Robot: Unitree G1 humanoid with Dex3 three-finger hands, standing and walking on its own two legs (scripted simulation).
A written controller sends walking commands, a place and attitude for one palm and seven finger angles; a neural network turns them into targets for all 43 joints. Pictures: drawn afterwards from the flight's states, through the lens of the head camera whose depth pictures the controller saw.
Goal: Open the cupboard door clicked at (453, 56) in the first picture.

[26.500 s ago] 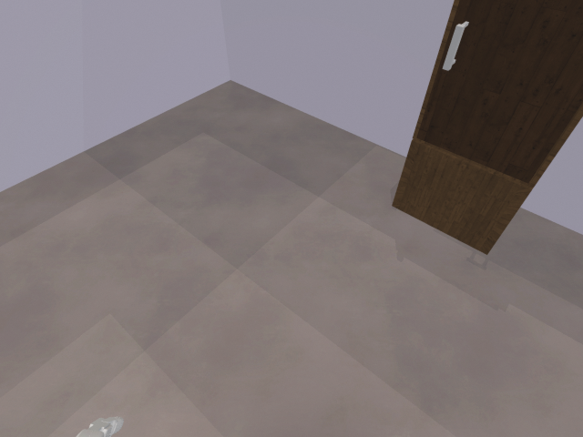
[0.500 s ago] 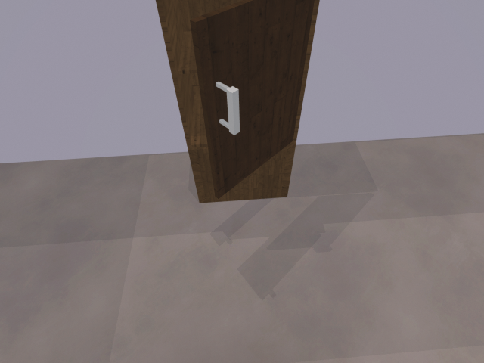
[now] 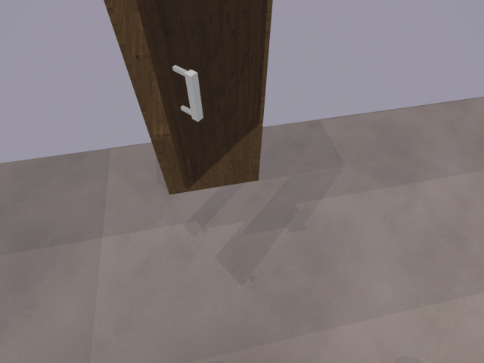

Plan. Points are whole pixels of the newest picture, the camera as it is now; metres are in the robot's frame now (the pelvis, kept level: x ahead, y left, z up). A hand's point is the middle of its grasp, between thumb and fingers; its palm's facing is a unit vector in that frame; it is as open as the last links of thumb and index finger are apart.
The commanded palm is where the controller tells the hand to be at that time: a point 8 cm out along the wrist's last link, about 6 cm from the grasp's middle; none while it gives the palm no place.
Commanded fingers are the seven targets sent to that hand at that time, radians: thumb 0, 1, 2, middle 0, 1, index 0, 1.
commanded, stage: walk to a spot facing it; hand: left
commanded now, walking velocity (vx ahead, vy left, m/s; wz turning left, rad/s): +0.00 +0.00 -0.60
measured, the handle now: (188, 93) +0.68 +0.17 +0.03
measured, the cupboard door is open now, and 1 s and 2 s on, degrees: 41 41 41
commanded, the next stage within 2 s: none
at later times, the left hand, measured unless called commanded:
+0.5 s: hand out of the picture +0.09 +0.14 -0.16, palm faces -0.24 -0.93 -0.27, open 7.4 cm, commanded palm none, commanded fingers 0.00 0.90 0.90 -0.20 -0.30 -0.20 -0.30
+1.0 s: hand (200, 311) +0.23 +0.10 -0.16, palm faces -0.56 -0.80 -0.24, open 7.4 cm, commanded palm none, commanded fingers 0.00 0.90 0.90 -0.20 -0.30 -0.20 -0.30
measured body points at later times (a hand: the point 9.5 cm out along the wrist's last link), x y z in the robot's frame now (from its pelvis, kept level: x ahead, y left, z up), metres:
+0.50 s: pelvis +0.00 -0.04 +0.01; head +0.07 -0.08 +0.45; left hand +0.10 +0.19 -0.14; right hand +0.06 -0.32 -0.14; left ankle +0.02 +0.12 -0.67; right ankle -0.02 -0.12 -0.74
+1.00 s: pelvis +0.02 -0.03 +0.00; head +0.09 -0.05 +0.45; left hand +0.26 +0.14 -0.14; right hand -0.09 -0.27 -0.13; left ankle +0.06 +0.11 -0.74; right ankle -0.05 -0.14 -0.70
